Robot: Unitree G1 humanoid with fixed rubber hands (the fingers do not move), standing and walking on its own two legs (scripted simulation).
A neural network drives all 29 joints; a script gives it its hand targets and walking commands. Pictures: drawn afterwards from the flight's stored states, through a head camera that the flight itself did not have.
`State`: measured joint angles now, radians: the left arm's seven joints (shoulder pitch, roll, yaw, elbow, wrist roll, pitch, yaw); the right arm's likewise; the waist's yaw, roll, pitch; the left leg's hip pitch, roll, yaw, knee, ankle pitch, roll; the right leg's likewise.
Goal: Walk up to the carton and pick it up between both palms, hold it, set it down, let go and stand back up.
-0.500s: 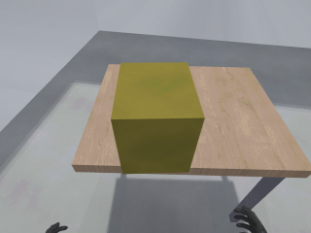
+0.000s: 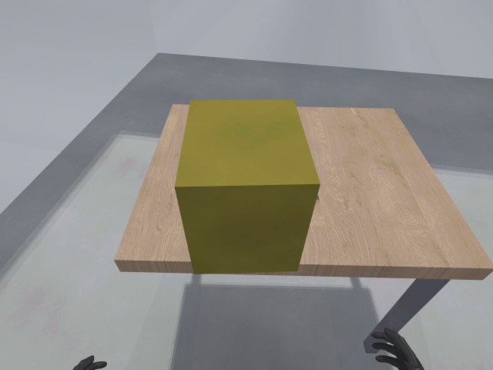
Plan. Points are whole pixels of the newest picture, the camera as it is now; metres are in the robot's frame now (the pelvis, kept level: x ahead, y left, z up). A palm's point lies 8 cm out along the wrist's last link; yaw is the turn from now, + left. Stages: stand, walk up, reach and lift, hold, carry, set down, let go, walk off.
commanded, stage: stand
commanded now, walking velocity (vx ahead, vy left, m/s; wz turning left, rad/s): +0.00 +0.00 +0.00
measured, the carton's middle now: (244, 186) +0.48 -0.01 +0.04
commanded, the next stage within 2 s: none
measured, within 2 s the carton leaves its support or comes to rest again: neither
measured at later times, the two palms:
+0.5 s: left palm out of the picture +0.10 +0.27 -0.08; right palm out of the picture +0.13 -0.27 -0.07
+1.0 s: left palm out of the picture +0.10 +0.27 -0.08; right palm out of the picture +0.12 -0.27 -0.07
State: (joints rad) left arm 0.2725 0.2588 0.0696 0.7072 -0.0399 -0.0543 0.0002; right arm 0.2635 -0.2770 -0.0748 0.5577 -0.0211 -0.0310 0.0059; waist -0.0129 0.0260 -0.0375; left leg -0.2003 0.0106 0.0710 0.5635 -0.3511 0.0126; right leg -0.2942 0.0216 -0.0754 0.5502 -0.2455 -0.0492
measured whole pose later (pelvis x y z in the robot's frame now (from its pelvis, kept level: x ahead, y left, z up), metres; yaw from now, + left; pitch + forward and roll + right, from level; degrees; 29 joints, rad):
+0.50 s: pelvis -0.01 +0.00 +0.00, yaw +0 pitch -1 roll +0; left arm 0.27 0.26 0.07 0.72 -0.04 -0.06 0.00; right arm 0.27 -0.28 -0.07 0.57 -0.02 -0.03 0.01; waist -0.01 0.03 -0.04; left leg -0.20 0.01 0.07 0.56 -0.34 0.01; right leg -0.29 0.02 -0.08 0.55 -0.23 -0.05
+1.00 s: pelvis -0.01 +0.00 +0.00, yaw +0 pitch -2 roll +0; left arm 0.27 0.26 0.07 0.73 -0.04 -0.06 0.00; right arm 0.27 -0.28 -0.07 0.59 -0.02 -0.03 0.01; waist -0.01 0.02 -0.04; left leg -0.20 0.01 0.07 0.56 -0.33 0.01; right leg -0.29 0.02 -0.08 0.55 -0.23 -0.05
